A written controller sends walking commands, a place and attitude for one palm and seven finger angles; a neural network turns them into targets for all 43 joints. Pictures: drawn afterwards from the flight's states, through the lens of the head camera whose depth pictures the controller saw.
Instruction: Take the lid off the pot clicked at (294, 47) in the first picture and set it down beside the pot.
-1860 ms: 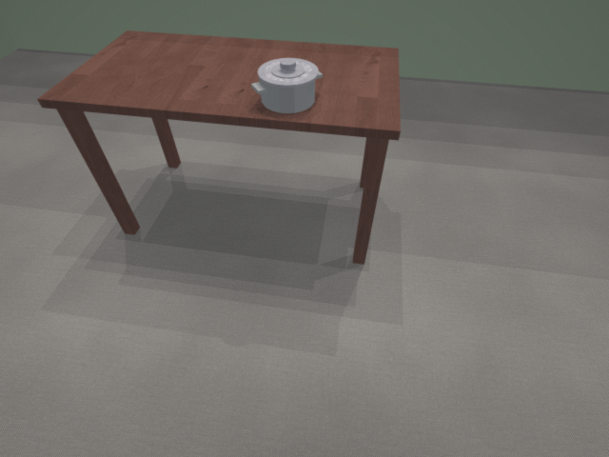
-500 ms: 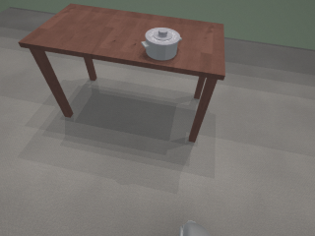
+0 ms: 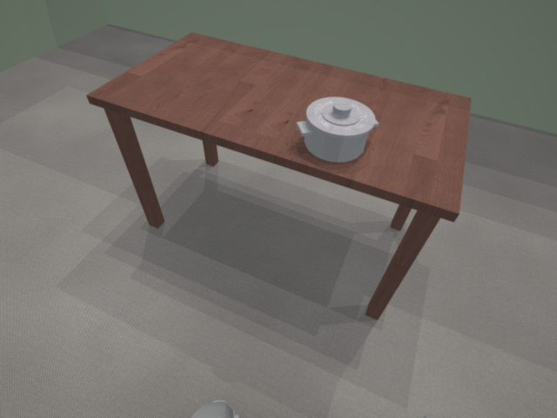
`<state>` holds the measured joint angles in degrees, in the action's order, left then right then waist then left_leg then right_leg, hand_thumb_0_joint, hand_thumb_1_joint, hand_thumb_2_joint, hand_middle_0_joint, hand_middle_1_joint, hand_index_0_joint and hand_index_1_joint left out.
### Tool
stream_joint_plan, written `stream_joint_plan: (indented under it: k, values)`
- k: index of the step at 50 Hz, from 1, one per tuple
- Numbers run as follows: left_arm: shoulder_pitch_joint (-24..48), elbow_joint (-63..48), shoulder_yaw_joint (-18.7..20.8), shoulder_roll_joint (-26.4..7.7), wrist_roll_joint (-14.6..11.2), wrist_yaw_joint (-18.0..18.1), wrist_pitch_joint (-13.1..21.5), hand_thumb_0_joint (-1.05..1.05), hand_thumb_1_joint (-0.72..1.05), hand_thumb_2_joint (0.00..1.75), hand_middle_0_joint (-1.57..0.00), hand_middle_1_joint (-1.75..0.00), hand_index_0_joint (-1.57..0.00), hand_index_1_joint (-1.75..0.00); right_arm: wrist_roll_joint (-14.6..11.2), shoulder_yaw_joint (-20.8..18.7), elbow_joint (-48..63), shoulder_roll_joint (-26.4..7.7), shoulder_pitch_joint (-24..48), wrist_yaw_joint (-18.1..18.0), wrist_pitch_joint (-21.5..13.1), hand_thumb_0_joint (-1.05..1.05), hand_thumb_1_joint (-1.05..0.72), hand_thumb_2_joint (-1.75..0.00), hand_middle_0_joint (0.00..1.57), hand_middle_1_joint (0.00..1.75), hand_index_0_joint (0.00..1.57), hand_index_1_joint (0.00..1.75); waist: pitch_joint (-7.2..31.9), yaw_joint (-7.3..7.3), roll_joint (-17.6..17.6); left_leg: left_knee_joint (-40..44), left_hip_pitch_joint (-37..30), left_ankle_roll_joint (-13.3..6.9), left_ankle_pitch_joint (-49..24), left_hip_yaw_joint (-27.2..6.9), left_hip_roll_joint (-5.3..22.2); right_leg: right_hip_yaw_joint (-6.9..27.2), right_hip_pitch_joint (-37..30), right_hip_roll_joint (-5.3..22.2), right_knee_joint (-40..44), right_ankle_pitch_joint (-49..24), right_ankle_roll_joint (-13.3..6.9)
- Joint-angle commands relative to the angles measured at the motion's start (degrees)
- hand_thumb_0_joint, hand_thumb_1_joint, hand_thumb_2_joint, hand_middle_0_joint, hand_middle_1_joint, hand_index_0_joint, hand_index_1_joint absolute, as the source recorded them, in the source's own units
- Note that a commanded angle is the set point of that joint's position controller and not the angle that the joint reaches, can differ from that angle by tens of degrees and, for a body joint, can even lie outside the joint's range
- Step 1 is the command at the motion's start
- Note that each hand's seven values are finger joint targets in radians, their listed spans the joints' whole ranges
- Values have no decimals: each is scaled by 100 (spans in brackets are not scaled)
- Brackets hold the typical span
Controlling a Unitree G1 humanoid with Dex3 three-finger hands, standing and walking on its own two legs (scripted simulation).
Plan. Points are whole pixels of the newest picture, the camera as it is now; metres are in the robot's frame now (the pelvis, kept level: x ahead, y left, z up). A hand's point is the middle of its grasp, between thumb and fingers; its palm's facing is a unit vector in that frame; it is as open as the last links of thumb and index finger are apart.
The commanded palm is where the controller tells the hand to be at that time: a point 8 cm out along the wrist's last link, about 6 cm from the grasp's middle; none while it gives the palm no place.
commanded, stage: turn to face it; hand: left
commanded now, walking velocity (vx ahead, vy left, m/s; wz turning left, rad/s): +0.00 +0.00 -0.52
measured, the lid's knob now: (342, 108) +0.84 -0.10 +0.01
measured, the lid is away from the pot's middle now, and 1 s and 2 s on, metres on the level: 0.00 0.00 0.00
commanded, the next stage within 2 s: take the last steps up to it in 0.58 s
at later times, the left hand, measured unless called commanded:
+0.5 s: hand out of the picture +0.11 +0.16 -0.17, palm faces -0.08 -0.97 -0.23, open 7.4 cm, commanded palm none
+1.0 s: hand (212, 357) +0.25 +0.14 -0.16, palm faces -0.31 -0.93 -0.19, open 7.4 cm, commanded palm none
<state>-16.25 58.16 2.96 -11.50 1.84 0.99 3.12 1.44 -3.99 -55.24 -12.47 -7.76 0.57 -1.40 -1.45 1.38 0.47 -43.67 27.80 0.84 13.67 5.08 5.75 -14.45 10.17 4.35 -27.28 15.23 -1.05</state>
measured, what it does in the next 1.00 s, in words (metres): walks ahead, turning right: left foot, then right foot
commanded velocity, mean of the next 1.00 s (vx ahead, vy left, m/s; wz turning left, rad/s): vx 0.10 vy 0.00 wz -0.24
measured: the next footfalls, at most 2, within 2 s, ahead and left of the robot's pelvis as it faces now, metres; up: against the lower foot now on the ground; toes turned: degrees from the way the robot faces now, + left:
left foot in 0.06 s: +0.14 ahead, +0.13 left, +0.00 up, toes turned +6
right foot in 0.36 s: +0.10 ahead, -0.11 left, +0.00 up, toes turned -14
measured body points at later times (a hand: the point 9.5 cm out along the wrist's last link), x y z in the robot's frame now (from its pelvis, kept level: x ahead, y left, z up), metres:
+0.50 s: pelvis +0.07 -0.01 +0.00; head +0.09 -0.04 +0.44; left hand +0.12 +0.21 -0.15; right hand +0.09 -0.26 -0.16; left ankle +0.07 +0.12 -0.69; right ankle +0.07 -0.10 -0.74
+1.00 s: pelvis +0.11 -0.01 +0.00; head +0.14 -0.02 +0.45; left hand +0.27 +0.19 -0.14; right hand +0.01 -0.21 -0.15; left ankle +0.10 +0.12 -0.74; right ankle +0.08 -0.13 -0.72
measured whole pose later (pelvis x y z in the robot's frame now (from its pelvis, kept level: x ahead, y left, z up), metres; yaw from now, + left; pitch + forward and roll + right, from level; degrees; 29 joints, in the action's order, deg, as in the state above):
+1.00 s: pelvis +0.11 -0.01 +0.00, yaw -18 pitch +1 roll +0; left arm -10.5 56.3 3.6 -11.2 1.5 -1.6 -0.6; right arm 2.0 -1.0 -61.7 -8.2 -20.9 -1.2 -1.9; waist -1.6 -2.3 0.2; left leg -23.1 7.2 0.9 16.6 5.7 3.2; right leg -4.2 19.0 2.5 -38.0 22.1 -0.2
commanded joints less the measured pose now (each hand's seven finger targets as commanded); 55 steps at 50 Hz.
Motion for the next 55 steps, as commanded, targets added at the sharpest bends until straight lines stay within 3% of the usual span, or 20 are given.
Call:
stream_joint_plan:
  k: [1, 3, 4, 7, 15, 17, 18, 19, 23, 29, 33, 35, 38, 42, 47, 50, 51, 52, 53, 55]
  values:
    - [-419, -37, 6, -515, -82, 3, -57, 0, 90, 90, -20, -30, -20, -30, -8, 158, -160, -70, -939, -30, -110, 0, -90, -90, 20, 30, 20, 30, 61, -255, 265, 1641, -2179, 67, -898, 164, -123, 957, 753, 701, 408, -1213, -362]
    - [-657, -89, -52, -153, -109, -7, -134, 0, 90, 90, -20, -30, -20, -30, 16, 30, -185, -965, -1337, -124, -132, 0, -90, -90, 20, 30, 20, 30, 400, -344, -1384, 2133, -2761, -586, -2575, -1319, 1408, 575, 1270, -67, -846, 1034, 133]
    - [-687, -93, -67, -152, -104, -11, -155, 0, 90, 90, -20, -30, -20, -30, 14, 36, -137, -1019, -1190, -174, -81, 0, -90, -90, 20, 30, 20, 30, 257, -332, -1353, 2408, -2544, -943, -2804, -1598, 1763, 732, 1468, -182, -1592, 1901, 190]
    - [-513, 3, 30, -307, -98, -56, -266, 0, 90, 90, -20, -30, -20, -30, -10, 124, -7, -772, -539, -282, -88, 0, -90, -90, 20, 30, 20, 30, 218, -205, -1463, 2405, -2233, -1041, -3186, -985, 1614, 1235, 1627, 36, -2814, 1738, 181]
    - [-949, -30, 105, 8, -41, -81, -371, 0, 90, 90, -20, -30, -20, -30, -45, -66, 48, -616, -108, -238, 120, 0, -90, -90, 20, 30, 20, 30, 199, 77, -758, 1973, -1211, -637, -510, 31, 1185, 757, 354, -242, -781, 81, 239]
    - [-1047, -112, 195, -589, 30, -16, -276, 0, 90, 90, -20, -30, -20, -30, -102, -3, 159, -202, -135, -192, 164, 0, -90, -90, 20, 30, 20, 30, 25, 162, 873, 581, -263, -25, 779, 602, 379, 2395, -117, 679, 637, -825, -161]
    - [-1060, -152, 262, -1028, -2, 7, -262, 0, 90, 90, -20, -30, -20, -30, -126, 70, 343, 22, 95, -159, 199, 0, -90, -90, 20, 30, 20, 30, 9, 241, 1530, -303, 56, 160, 1833, 503, -101, 3550, 131, 1686, 1296, -1116, -816]
    - [-1042, -154, 249, -963, -36, 38, -250, 0, 90, 90, -20, -30, -20, -30, -89, 53, 361, -106, 339, -187, 268, 0, -90, -90, 20, 30, 20, 30, 9, 352, 1428, -991, -26, 117, 1965, -87, -80, 3718, 456, 1654, 1447, -1057, -1046]
    - [-276, -329, 242, -662, -19, 91, -276, 0, 90, 90, -20, -30, -20, -30, -69, 27, 39, -117, -182, -183, 223, 0, -90, -90, 20, 30, 20, 30, 108, -31, 650, -1494, 89, 159, 1151, -325, -69, 2726, 119, 1076, 1001, -1811, -1044]
    - [-299, -315, 322, -908, -36, 56, -316, 0, 90, 90, -20, -30, -20, -30, -109, 81, 75, -65, -238, -248, 188, 0, -90, -90, 20, 30, 20, 30, 385, 116, 680, -14, -358, 197, 1176, -218, -302, 2772, -509, 974, 732, -2822, -1119]
    - [157, -402, 307, -890, -102, 45, -382, 0, 90, 90, -20, -30, -20, -30, -115, 111, -93, -110, -841, -298, 139, 0, -90, -90, 20, 30, 20, 30, 401, -184, 545, 1622, -1574, 143, 84, -184, -343, 2686, 119, 685, 462, -2197, -737]
    - [142, -450, 209, -516, -145, -7, -403, 0, 90, 90, -20, -30, -20, -30, -45, 121, -155, -446, -1032, -311, 62, 0, -90, -90, 20, 30, 20, 30, 333, -178, -505, 2376, -2176, -206, -549, -1080, 467, 2128, 850, -99, -37, -608, -229]
    - [622, -650, 191, -463, -21, -109, -428, 0, 90, 90, -20, -30, -20, -30, 53, 40, -55, -896, -1188, -292, 40, 0, -90, -90, 20, 30, 20, 30, -331, -402, -1570, 3690, -1622, -1161, 1716, -2737, 1629, 1454, 1949, -549, -2446, 1484, 59]
    - [558, -543, 147, -299, -29, -252, -308, 0, 90, 90, -20, -30, -20, -30, 12, 144, -145, -546, -1160, -281, -117, 0, -90, -90, 20, 30, 20, 30, -323, -221, -700, 3417, -2084, -996, 222, -1438, 1051, 1370, 2173, -204, -2695, 747, 67]
    - [930, -644, 46, -85, -59, -258, -217, 0, 90, 90, -20, -30, -20, -30, 41, 65, -462, -590, -1653, -246, -134, 0, -90, -90, 20, 30, 20, 30, -160, -440, -920, 2919, -2343, -963, -872, -984, 967, 878, 1364, -276, -1082, 891, 95]
    - [202, -339, 115, -185, -49, -238, -142, 0, 90, 90, -20, -30, -20, -30, -4, 62, -531, -529, -1539, -219, -118, 0, -90, -90, 20, 30, 20, 30, 100, -73, -627, 2084, -1645, -580, -340, -547, 590, 736, -223, -410, 249, -143, 31]
    - [-303, -146, 184, -489, -34, -187, -83, 0, 90, 90, -20, -30, -20, -30, -63, 113, -497, -335, -1501, -184, -154, 0, -90, -90, 20, 30, 20, 30, 341, 165, -55, 1236, -709, -360, 125, -214, 320, 1460, -1468, 176, 581, -49, -178]
    - [-918, 26, 340, -1193, -17, -109, -35, 0, 90, 90, -20, -30, -20, -30, -100, 186, -282, 51, -1312, -140, -180, 0, -90, -90, 20, 30, 20, 30, 323, 427, 1508, -184, 797, -49, 1523, 431, -327, 3319, -2333, 1610, 1221, 91, -746]
    - [-1341, 122, 359, -1338, -103, -67, -57, 0, 90, 90, -20, -30, -20, -30, -44, 120, -55, -263, -808, -148, -153, 0, -90, -90, 20, 30, 20, 30, 247, 638, 1289, -1173, 1166, -44, 2254, -35, -180, 4022, -1938, 2191, 1552, 244, -1181]
    - [-832, 120, 259, -839, -87, -12, -28, 0, 90, 90, -20, -30, -20, -30, -27, 61, -84, -219, -534, -117, -113, 0, -90, -90, 20, 30, 20, 30, -377, 352, 989, -1879, 1352, -60, 1415, -402, 117, 3556, -1111, 1862, 1649, 290, -1210]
